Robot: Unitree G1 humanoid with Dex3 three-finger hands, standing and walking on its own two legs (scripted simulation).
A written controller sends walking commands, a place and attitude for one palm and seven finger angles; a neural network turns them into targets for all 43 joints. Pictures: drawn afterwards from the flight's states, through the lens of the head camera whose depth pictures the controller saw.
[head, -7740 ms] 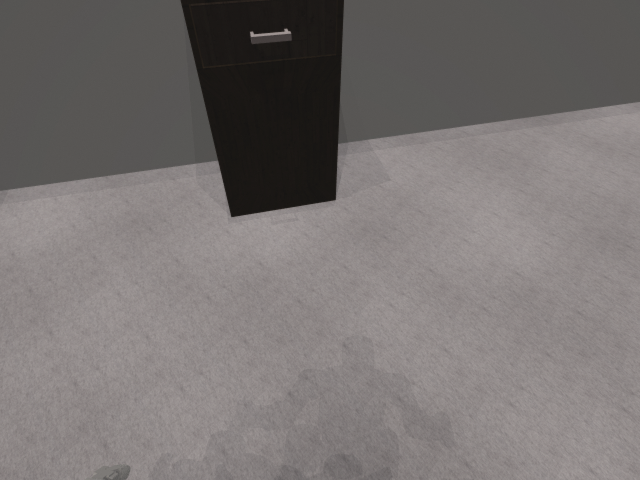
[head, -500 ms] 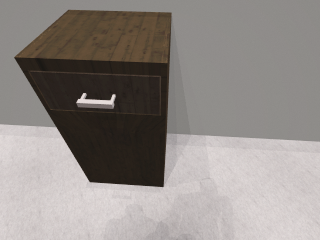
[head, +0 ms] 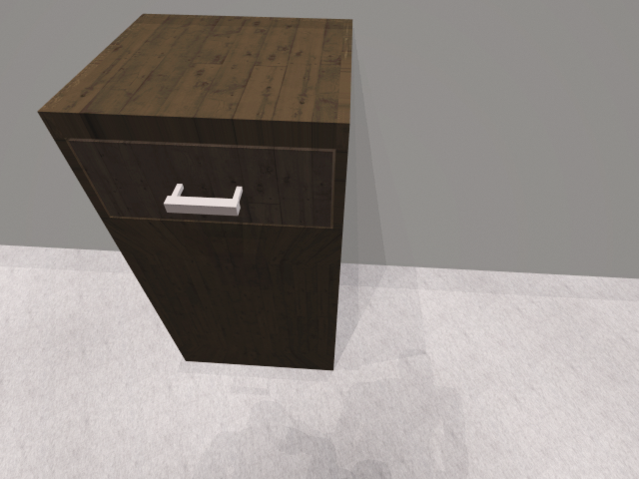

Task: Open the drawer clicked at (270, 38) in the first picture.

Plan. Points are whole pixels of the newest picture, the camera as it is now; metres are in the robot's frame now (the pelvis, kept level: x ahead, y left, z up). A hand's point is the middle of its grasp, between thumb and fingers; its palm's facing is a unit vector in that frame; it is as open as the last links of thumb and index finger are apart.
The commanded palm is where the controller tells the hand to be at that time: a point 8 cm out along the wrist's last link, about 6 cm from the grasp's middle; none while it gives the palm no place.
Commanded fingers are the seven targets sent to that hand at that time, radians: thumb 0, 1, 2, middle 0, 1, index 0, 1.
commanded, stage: raise the hand with hooked fingers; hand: left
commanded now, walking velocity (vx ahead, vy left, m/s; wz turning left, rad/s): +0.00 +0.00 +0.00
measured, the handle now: (205, 198) +0.55 +0.26 +0.01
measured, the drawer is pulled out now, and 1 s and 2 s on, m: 0.00 0.00 0.00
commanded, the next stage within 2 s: move the hooked fingers above the handle in 1.80 s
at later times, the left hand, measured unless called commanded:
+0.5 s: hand (162, 431) +0.18 +0.21 -0.03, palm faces +0.05 -0.07 -1.00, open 9.6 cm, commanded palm +0.17 +0.21 +0.03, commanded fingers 0.00 0.18 0.59 -0.25 -0.76 -0.25 -0.76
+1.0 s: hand (169, 334) +0.26 +0.21 +0.05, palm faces +0.11 -0.07 -0.99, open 12.5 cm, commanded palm +0.24 +0.21 +0.12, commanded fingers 0.00 -0.41 0.34 -0.29 -1.14 -0.29 -1.14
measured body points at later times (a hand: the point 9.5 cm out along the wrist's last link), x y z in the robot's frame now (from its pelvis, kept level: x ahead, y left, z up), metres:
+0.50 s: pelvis -0.01 -0.05 -0.04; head +0.02 -0.07 +0.41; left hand +0.17 +0.21 +0.03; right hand +0.27 -0.23 -0.10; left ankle -0.03 +0.08 -0.73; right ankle -0.01 -0.12 -0.73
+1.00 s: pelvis +0.00 -0.03 -0.01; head +0.03 -0.07 +0.44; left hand +0.25 +0.21 +0.11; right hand +0.19 -0.28 -0.12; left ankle -0.03 +0.09 -0.73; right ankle -0.01 -0.12 -0.73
